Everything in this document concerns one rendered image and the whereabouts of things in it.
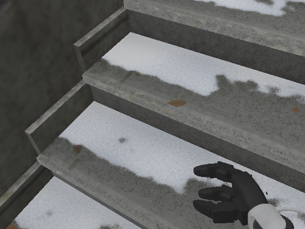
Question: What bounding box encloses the right robot forearm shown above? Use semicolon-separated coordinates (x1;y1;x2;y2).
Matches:
248;203;295;229

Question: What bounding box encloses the right robot hand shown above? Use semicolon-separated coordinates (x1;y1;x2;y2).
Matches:
193;161;268;226

